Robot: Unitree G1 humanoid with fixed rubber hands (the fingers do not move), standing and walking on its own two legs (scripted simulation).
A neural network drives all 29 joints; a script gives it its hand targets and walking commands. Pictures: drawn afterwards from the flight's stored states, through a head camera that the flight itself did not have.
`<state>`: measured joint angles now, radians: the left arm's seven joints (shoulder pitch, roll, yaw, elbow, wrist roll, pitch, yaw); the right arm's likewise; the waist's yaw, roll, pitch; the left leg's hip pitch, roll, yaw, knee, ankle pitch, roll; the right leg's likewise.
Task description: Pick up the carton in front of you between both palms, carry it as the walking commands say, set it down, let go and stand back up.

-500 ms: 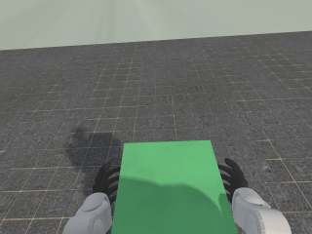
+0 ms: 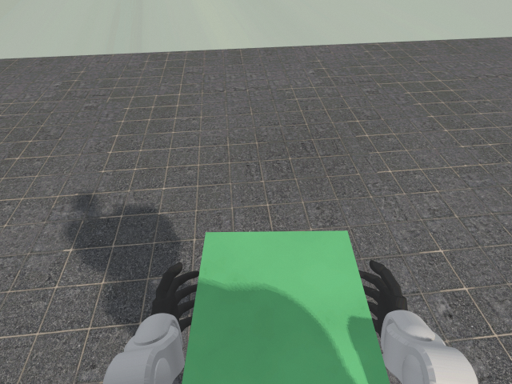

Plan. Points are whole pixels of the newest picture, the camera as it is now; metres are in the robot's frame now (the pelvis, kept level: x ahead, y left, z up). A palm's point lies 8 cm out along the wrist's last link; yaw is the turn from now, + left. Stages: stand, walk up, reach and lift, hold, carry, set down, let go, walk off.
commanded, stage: carry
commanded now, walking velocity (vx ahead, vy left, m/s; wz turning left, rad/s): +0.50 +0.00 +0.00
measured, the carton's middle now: (277, 335) +0.22 +0.00 -0.01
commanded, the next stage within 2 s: none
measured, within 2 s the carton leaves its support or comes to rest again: neither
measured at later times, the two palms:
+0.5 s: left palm (213, 164) +0.53 +0.10 +0.08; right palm (355, 157) +0.55 -0.20 +0.07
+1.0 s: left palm (204, 98) +0.86 +0.15 +0.06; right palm (309, 95) +0.85 -0.15 +0.07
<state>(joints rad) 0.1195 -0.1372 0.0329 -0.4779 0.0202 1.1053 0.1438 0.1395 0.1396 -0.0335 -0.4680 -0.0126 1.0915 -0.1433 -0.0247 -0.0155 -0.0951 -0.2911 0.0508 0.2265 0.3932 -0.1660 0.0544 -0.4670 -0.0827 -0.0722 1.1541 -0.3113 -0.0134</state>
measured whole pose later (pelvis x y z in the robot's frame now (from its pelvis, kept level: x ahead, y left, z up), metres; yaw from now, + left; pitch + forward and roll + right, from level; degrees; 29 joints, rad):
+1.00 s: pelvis +0.63 +0.00 +0.00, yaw +0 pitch +3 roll -1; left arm 0.10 -0.14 0.04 -0.52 0.02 1.12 0.14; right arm 0.11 0.14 -0.03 -0.50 0.00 1.11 -0.15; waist -0.02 -0.02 -0.04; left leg -0.33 0.05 0.24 0.43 -0.16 0.07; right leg -0.40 -0.09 -0.07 1.17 -0.34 -0.01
